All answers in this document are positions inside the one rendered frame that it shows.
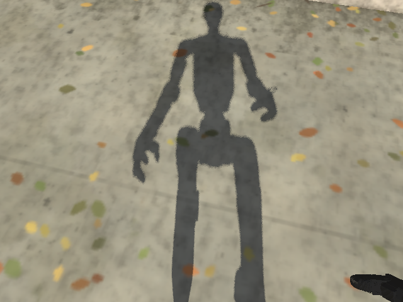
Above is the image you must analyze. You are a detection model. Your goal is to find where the right robot hand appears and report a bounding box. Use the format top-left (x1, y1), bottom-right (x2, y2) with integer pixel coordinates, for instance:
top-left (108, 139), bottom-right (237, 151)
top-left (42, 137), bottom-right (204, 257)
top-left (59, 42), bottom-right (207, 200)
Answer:
top-left (350, 274), bottom-right (403, 302)

